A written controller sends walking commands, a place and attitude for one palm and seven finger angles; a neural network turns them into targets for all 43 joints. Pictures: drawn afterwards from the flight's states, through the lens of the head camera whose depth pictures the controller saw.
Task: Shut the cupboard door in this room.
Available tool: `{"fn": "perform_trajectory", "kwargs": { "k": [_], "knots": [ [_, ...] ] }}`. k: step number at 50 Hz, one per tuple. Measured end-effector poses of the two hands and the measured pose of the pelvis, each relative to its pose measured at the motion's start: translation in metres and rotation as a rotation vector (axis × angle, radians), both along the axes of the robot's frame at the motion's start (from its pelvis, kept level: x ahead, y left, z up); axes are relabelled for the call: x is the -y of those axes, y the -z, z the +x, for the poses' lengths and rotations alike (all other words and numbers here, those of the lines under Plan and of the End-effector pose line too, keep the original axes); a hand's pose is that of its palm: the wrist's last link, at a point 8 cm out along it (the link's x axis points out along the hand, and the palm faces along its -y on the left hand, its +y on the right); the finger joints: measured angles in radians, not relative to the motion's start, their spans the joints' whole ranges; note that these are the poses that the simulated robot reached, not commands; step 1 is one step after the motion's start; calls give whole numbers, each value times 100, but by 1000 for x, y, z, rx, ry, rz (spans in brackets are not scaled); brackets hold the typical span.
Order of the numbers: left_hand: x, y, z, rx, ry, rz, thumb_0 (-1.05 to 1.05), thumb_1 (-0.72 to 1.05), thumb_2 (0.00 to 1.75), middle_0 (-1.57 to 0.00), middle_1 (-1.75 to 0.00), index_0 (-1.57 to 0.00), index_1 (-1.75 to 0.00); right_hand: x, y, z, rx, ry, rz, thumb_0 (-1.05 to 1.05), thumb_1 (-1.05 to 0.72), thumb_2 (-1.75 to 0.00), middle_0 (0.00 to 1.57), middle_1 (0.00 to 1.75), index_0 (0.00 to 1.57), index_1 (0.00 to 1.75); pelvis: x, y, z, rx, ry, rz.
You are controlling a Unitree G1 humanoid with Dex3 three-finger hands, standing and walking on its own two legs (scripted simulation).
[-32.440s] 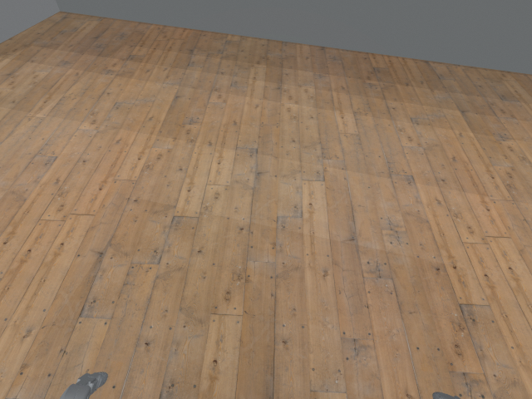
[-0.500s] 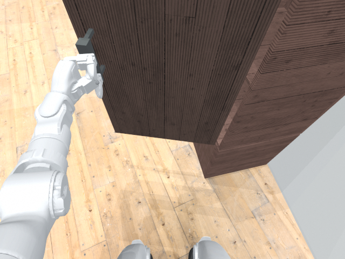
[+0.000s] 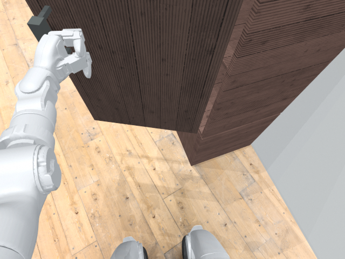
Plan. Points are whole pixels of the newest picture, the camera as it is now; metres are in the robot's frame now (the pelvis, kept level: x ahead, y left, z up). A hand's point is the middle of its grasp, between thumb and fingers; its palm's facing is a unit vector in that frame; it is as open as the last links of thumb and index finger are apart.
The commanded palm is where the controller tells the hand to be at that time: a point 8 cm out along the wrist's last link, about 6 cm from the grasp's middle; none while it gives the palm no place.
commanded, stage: push the door shut along its arc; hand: left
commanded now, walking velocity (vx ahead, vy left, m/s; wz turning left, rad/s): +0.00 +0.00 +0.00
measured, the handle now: (54, 39) +0.60 +0.20 +0.11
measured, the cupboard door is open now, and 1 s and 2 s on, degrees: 62 49 48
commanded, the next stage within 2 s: pull the fist back off the door in 0.80 s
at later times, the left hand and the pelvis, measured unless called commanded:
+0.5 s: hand (97, 43) +0.57 +0.10 +0.12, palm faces -0.36 -0.93 -0.01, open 3.0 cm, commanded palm +0.59 +0.14 +0.11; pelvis +0.00 +0.00 -0.02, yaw -1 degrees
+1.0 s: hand (111, 27) +0.62 +0.07 +0.12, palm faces -0.21 -0.97 +0.11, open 3.2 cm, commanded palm +0.61 +0.09 +0.11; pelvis +0.00 +0.01 -0.03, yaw +0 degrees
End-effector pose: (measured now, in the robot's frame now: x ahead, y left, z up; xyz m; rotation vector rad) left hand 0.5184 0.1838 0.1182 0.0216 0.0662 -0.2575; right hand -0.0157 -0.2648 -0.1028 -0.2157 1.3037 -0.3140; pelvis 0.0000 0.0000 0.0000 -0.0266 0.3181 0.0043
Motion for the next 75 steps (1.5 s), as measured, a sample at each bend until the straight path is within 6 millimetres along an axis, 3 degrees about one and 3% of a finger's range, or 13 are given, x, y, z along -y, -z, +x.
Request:
{"fn": "perform_trajectory", "kwargs": {
  "k": [15, 31, 46, 52, 56, 59, 63, 66, 71, 75],
  "knots": [
    [23, -7, 33, 4, 81, -19, 2, 90, 90, -130, -150, -130, -150, 14, -4, -12, -33, 16, -68, 0, -91, -89, 20, 30, 21, 30, 1, 8, -2, -55, 1, -10],
    [27, -4, 60, -8, 128, 0, 1, 87, 91, -130, -150, -129, -150, -10, 2, -44, -138, 51, -53, 0, -91, -89, 20, 30, 21, 30, -7, 20, -3, -113, -3, -29],
    [52, -4, 82, 1, 165, 5, 2, 101, 100, -130, -150, -129, -150, -21, 6, -61, -207, 66, -52, 0, -91, -89, 20, 30, 21, 30, -12, 31, -2, -161, -11, -38],
    [59, 8, 93, -40, -180, -146, 2, 91, 95, -130, -150, -130, -150, -31, 8, -59, -211, 12, 12, 0, -91, -89, 20, 30, 20, 30, -12, 34, 1, -196, -10, -44],
    [62, 13, 91, 46, -330, -18, 1, 89, 92, -130, -150, -129, -150, -41, 10, -56, -200, 4, 86, 0, -91, -89, 20, 30, 20, 30, -9, 32, 6, -206, -1, -36],
    [68, 13, 83, 90, -312, 63, 1, 89, 91, -130, -150, -129, -150, -48, 11, -55, -201, 29, 139, 0, -91, -89, 20, 30, 20, 30, -6, 26, 10, -186, 6, -28],
    [72, 15, 70, -14, -266, 48, 2, 90, 90, -130, -150, -129, -150, -50, 5, -49, -192, 57, 171, 0, -91, -89, 20, 30, 21, 30, -2, 12, 17, -141, 10, -19],
    [71, 8, 60, -53, -277, -7, 2, 90, 90, -130, -150, -129, -150, -43, -1, -40, -158, 54, 161, 0, -91, -89, 20, 30, 21, 30, 1, 3, 22, -106, 11, -14],
    [69, -17, 45, 59, -294, -8, 2, 90, 90, -130, -150, -129, -150, -22, -7, -22, -90, 15, 124, 0, -91, -89, 20, 30, 21, 30, 6, -4, 26, -60, 7, -8],
    [67, -13, 30, 64, -267, 34, 2, 90, 90, -130, -150, -129, -150, -5, -8, -8, -57, -5, 98, 0, -91, -89, 20, 30, 20, 30, 8, -6, 25, -34, 6, -2]
  ]
}}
